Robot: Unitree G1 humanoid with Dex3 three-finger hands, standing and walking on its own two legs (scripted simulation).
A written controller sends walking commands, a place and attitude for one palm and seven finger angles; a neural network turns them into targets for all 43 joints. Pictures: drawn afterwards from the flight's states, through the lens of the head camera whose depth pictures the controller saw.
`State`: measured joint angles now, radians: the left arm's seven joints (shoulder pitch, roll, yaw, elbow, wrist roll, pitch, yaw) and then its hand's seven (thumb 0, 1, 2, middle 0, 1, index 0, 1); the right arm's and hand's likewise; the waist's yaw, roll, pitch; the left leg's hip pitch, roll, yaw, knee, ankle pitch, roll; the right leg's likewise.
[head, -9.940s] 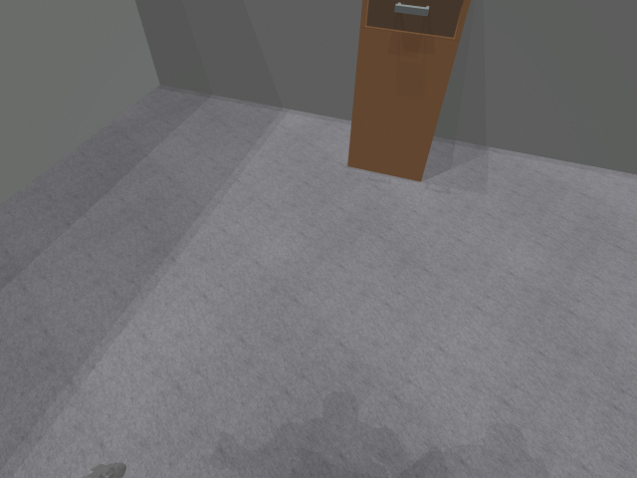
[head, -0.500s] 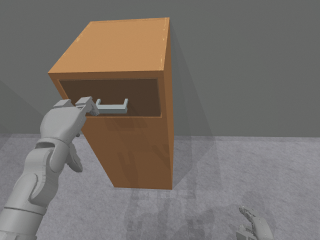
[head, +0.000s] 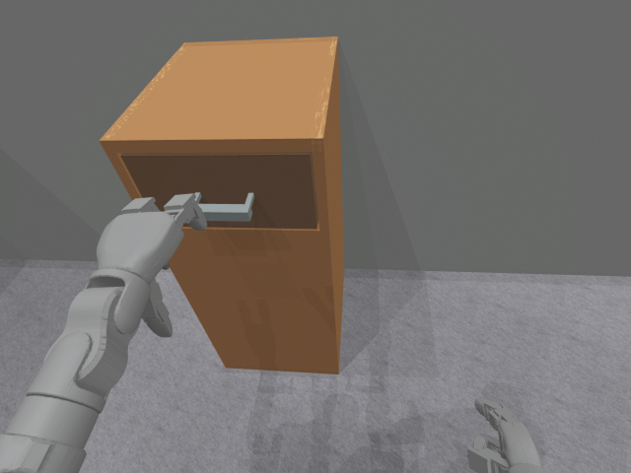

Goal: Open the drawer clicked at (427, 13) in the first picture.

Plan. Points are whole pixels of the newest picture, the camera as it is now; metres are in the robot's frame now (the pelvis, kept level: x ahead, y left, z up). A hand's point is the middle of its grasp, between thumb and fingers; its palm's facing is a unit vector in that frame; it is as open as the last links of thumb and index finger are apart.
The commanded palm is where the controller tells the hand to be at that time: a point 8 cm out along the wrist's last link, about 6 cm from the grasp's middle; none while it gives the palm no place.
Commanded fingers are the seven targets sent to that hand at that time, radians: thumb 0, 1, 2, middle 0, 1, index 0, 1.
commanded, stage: move the hooked fingers above the handle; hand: left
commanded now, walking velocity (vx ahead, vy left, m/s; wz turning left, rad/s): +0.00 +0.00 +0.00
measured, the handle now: (220, 204) +0.54 +0.25 +0.02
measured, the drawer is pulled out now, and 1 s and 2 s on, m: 0.00 0.00 0.00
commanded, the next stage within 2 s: lower the fingers behind the handle in 2.00 s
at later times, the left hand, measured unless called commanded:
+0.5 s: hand (190, 233) +0.39 +0.23 +0.10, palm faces +0.03 -0.08 -1.00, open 13.8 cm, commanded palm +0.37 +0.24 +0.16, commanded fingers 0.00 -0.50 0.30 -0.30 -1.20 -0.30 -1.20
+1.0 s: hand (199, 212) +0.45 +0.24 +0.09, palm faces +0.00 -0.05 -1.00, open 13.8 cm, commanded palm +0.43 +0.25 +0.14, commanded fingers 0.00 -0.50 0.30 -0.30 -1.20 -0.30 -1.20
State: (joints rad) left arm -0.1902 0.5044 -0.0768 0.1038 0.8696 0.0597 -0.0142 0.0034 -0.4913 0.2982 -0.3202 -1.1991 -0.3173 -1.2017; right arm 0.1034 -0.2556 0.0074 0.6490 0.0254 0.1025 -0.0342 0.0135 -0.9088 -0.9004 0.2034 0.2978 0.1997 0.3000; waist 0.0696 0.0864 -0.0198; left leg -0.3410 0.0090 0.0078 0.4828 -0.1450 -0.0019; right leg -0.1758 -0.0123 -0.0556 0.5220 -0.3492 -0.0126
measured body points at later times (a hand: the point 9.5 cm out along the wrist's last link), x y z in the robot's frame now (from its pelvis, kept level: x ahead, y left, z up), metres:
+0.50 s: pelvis +0.02 +0.00 -0.01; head +0.04 -0.03 +0.44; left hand +0.39 +0.23 +0.15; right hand +0.16 -0.26 -0.13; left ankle +0.07 +0.12 -0.73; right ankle -0.04 -0.11 -0.73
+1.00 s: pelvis +0.02 +0.00 -0.01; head +0.06 -0.03 +0.44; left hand +0.44 +0.24 +0.14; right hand +0.12 -0.27 -0.14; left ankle +0.07 +0.12 -0.73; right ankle -0.04 -0.11 -0.73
